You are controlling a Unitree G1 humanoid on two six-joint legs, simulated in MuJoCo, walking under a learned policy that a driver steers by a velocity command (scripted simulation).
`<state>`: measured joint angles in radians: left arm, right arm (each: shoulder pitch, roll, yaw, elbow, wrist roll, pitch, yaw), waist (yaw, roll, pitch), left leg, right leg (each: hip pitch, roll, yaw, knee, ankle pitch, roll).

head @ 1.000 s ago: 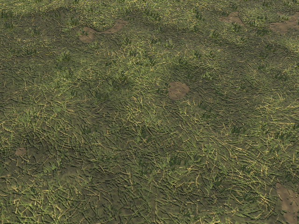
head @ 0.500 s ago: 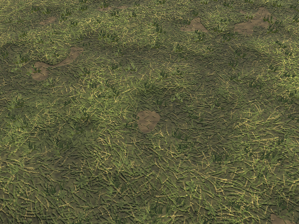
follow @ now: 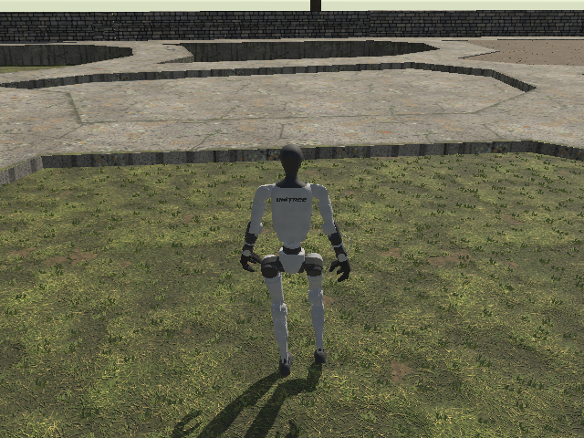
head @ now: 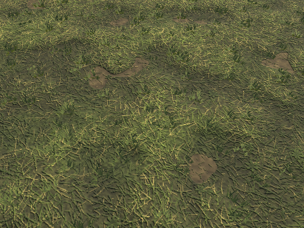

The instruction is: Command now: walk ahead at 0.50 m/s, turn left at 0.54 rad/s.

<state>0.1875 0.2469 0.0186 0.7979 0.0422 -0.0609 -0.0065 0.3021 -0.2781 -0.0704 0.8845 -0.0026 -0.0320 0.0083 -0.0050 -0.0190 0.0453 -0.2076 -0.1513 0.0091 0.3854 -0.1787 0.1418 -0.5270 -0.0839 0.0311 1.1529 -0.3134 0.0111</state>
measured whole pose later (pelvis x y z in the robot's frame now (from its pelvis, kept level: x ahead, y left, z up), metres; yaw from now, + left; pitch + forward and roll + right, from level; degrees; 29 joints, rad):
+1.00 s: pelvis +0.32 -0.04 +0.00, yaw +11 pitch +0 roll +0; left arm 0.38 0.23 0.03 0.96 0.03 -0.05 0.00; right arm 0.27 -0.24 -0.04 0.99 -0.01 0.00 0.00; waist 0.02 0.01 -0.03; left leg -0.25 -0.02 -0.02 0.62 -0.38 0.06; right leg -0.19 0.04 -0.05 0.47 -0.27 -0.08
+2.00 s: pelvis +0.77 +0.04 -0.02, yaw -11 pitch +0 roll +0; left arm 0.13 0.25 0.08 0.88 0.02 -0.02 -0.02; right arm 0.32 -0.21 -0.05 0.94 -0.01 -0.07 0.00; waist -0.02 0.00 0.08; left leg -0.28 0.07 0.08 1.23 -0.38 0.01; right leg -0.36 0.10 -0.10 0.57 -0.22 -0.15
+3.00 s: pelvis +1.31 -0.08 -0.01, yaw -14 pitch +1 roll +1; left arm -0.01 0.21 0.01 0.80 0.04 -0.08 -0.01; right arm 0.48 -0.21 -0.04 1.01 -0.01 -0.07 0.00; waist -0.08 -0.01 0.05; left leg 0.03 -0.06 -0.02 0.44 -0.44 0.05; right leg -0.44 -0.01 -0.05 0.51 -0.09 -0.06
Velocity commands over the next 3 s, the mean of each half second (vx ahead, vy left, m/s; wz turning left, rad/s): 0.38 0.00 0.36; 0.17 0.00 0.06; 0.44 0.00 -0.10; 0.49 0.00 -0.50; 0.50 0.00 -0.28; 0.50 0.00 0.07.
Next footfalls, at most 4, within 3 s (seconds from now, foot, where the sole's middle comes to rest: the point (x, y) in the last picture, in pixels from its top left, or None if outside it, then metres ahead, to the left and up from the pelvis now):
0.32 right None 0.37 -0.12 -0.78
0.72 left None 0.31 0.09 -0.77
1.36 left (122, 206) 0.57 0.15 -0.78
1.90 right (159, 151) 0.86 -0.02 -0.78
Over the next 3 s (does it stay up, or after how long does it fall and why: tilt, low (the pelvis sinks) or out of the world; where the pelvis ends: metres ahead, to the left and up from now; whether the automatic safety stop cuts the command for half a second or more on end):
stays up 1.31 -0.08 -0.01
